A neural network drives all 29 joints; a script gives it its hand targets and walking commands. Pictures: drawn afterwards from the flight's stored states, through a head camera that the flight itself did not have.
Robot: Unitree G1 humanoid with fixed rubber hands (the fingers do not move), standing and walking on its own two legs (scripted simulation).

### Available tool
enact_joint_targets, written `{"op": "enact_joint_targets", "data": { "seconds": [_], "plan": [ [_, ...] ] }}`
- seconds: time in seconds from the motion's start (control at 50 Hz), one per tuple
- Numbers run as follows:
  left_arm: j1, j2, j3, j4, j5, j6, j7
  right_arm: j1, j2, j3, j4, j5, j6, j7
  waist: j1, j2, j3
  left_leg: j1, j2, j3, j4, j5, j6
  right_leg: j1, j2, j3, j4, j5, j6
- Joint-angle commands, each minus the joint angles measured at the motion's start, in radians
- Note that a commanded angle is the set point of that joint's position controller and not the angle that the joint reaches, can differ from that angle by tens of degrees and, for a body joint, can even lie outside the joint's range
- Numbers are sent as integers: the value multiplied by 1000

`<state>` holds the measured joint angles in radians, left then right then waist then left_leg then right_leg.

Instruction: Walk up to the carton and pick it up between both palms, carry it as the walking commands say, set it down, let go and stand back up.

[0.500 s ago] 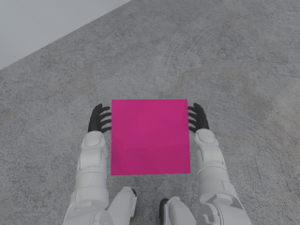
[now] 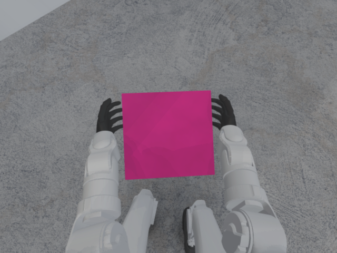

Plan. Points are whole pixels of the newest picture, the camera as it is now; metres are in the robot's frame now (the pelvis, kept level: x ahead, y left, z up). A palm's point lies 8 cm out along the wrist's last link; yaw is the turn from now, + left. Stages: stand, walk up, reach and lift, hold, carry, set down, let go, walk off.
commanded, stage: set down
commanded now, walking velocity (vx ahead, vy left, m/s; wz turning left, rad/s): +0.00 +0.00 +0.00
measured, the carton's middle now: (166, 133) +0.41 +0.06 -0.17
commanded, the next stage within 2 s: none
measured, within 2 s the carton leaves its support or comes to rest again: neither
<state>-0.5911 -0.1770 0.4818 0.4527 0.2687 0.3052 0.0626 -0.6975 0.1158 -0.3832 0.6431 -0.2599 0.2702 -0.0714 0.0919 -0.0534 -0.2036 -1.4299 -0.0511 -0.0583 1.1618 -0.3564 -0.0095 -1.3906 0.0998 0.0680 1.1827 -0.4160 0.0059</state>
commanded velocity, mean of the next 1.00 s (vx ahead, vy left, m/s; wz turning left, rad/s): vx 0.00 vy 0.00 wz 0.00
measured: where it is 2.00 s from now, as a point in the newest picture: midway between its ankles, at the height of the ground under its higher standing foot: (166, 233)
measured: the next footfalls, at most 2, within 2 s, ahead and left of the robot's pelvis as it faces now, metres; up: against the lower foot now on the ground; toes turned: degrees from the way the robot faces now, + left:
none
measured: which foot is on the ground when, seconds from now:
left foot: down 0.00-1.00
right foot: down 0.00-1.00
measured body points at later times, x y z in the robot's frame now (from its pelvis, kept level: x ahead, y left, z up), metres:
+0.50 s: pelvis -0.01 -0.01 -0.07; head +0.22 +0.01 +0.31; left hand +0.40 +0.21 -0.15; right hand +0.46 -0.09 -0.16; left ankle +0.08 +0.12 -0.62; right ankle +0.05 -0.11 -0.62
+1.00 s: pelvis -0.04 -0.01 -0.14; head +0.24 +0.01 +0.21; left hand +0.42 +0.21 -0.24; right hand +0.49 -0.08 -0.24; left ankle +0.08 +0.12 -0.62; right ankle +0.05 -0.11 -0.62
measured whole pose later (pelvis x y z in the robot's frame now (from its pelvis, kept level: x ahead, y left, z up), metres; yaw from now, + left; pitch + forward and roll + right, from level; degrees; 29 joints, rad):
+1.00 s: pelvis -0.04 -0.01 -0.14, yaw +0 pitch +44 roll +0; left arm -0.96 -0.03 0.52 0.63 0.20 0.31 0.09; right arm -1.10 -0.01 -0.36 0.84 -0.20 0.27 -0.18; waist 0.11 -0.07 -0.12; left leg -2.00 -0.09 -0.07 1.70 -0.47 -0.05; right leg -1.97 0.16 0.05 1.73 -0.53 0.02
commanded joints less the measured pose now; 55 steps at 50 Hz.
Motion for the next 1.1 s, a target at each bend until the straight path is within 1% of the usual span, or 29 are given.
{"op": "enact_joint_targets", "data": {
  "seconds": [0.0, 0.12, 0.26, 0.52, 0.66, 0.82, 1.08],
  "plan": [
    [-580, -887, -642, 85, -159, -14, -285, -543, 968, 561, 45, 143, -38, 278, 36, 11, -829, 570, -68, 36, -31, 323, -17, 240, 71, -33, -75, 202, 3],
    [-613, -853, -634, 99, -179, -24, -273, -571, 955, 565, 62, 156, -46, 247, 43, -1, -856, 485, -74, 49, 37, 317, -22, 194, 78, -38, -9, 202, 11],
    [-666, -812, -600, 128, -186, -34, -262, -617, 932, 542, 90, 159, -56, 215, 49, -12, -861, 394, -80, 63, 106, 286, -24, 134, 85, -46, 60, 175, 15],
    [-809, -753, -550, 155, -194, -42, -246, -757, 896, 509, 127, 169, -63, 173, 64, -24, -905, 253, -86, 94, 236, 222, -29, 34, 96, -64, 191, 118, 18],
    [-906, -731, -530, 161, -202, -33, -244, -849, 882, 491, 146, 178, -52, 164, 71, -27, -935, 191, -87, 110, 298, 187, -32, -5, 99, -75, 256, 86, 15],
    [-997, -710, -497, 174, -202, -21, -247, -934, 861, 457, 176, 179, -39, 163, 77, -28, -950, 125, -86, 124, 360, 164, -35, -60, 103, -88, 326, 64, 11],
    [-1096, -675, -476, 167, -208, -19, -251, -1030, 821, 436, 198, 191, -36, 162, 88, -33, -983, 53, -82, 135, 460, 198, -42, -152, 110, -106, 436, 81, 10]
  ]
}}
